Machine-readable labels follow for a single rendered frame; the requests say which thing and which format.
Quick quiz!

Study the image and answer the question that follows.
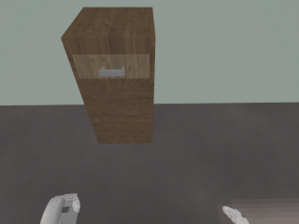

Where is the robot right hand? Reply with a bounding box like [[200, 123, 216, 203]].
[[222, 206, 249, 224]]

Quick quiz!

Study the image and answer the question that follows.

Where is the handle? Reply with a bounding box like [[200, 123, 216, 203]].
[[99, 66, 125, 77]]

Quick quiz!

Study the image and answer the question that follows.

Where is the robot left hand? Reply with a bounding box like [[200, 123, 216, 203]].
[[40, 193, 80, 224]]

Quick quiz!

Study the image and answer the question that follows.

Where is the cabinet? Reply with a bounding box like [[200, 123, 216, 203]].
[[61, 7, 156, 144]]

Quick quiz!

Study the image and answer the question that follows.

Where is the drawer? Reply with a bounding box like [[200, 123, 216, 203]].
[[72, 54, 150, 79]]

